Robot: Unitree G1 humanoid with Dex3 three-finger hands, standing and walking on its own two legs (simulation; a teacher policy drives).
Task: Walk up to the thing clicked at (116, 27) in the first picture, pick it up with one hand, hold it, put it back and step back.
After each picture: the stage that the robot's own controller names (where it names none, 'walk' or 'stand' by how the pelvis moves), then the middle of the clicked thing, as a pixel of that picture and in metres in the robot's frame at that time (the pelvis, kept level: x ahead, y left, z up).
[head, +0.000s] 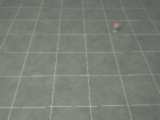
stand; (115, 28) +1.75 -0.45 -0.72
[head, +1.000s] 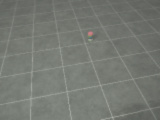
walk; (90, 36) +1.67 +0.01 -0.69
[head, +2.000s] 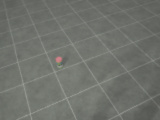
walk; (59, 62) +1.13 +0.31 -0.72
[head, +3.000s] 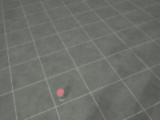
walk; (61, 95) +0.73 +0.26 -0.72
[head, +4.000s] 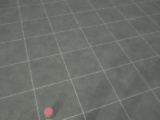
walk; (49, 114) +0.48 +0.24 -0.69
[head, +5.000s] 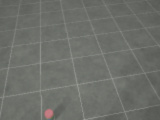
stand; (50, 116) +0.51 +0.30 -0.68
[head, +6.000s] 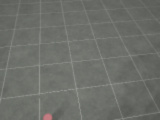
stand; out of the picture +0.49 +0.25 -0.71
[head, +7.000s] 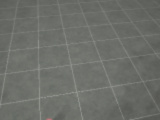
walk; out of the picture +0.46 +0.24 -0.72
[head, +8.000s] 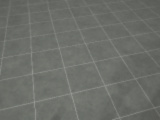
walk; out of the picture +0.47 +0.32 -0.70
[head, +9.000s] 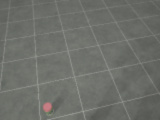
walk; (48, 109) +0.51 +0.30 -0.68
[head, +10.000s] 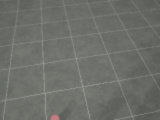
stand; out of the picture +0.43 +0.22 -0.70
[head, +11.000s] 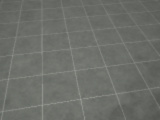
stand; out of the picture +0.40 +0.22 -0.72
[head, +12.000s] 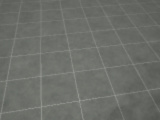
stand; out of the picture +0.39 +0.23 -0.72
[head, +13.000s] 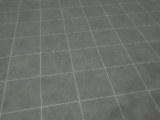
stand; out of the picture +0.38 +0.22 -0.73
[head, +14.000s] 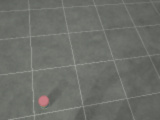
go down; (44, 102) +0.42 +0.22 -0.59
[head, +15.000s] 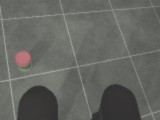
go down; (24, 62) +0.47 +0.24 -0.31
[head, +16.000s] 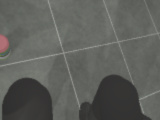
close in; (0, 47) +0.47 +0.25 -0.26
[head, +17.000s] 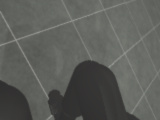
close in; out of the picture +0.45 +0.29 -0.23
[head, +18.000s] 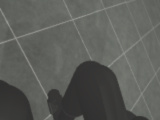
close; out of the picture +0.45 +0.29 -0.23
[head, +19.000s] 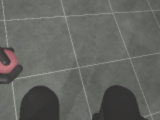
lift; (7, 66) +0.37 +0.26 -0.09
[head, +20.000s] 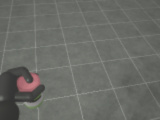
hold; (31, 91) +0.33 +0.18 +0.03
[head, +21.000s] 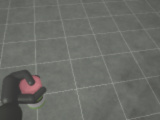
hold; (33, 93) +0.33 +0.18 -0.01
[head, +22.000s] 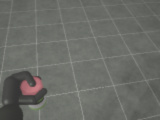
hold; (34, 94) +0.33 +0.18 -0.01
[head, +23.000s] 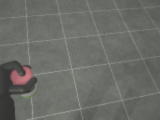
crouch; (25, 83) +0.37 +0.20 -0.06
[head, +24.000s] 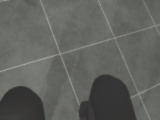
lower; out of the picture +0.51 +0.27 -0.10
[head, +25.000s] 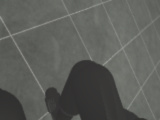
lower; out of the picture +0.45 +0.30 -0.23
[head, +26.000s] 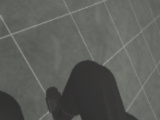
lower; out of the picture +0.45 +0.30 -0.23
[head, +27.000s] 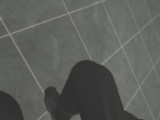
lower; out of the picture +0.45 +0.30 -0.24
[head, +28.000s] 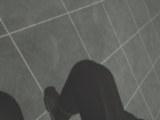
lower; out of the picture +0.45 +0.30 -0.24
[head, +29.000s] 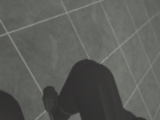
open; out of the picture +0.45 +0.29 -0.24
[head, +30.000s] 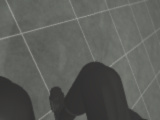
stand; out of the picture +0.45 +0.29 -0.24
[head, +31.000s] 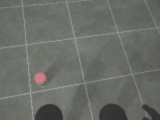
walk; (41, 80) +0.46 +0.22 -0.48
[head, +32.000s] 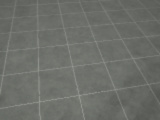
stand; out of the picture +0.41 +0.20 -0.66
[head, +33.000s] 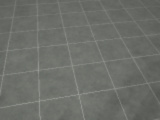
stand; out of the picture +0.41 +0.21 -0.67
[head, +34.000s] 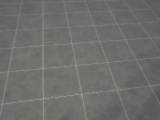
stand; out of the picture +0.41 +0.20 -0.69
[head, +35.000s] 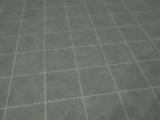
stand; out of the picture +0.42 +0.21 -0.72
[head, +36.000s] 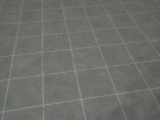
stand; out of the picture +0.40 +0.22 -0.73
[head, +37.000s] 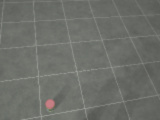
walk; (50, 105) +0.46 +0.16 -0.70
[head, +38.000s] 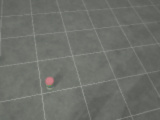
walk; (50, 83) +0.66 +0.23 -0.71
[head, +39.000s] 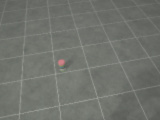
stand; (62, 65) +1.01 +0.28 -0.71
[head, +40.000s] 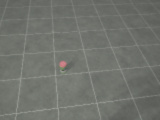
stand; (63, 67) +1.01 +0.19 -0.71
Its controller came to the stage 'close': yes
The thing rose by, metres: 0.70
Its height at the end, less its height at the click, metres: +0.00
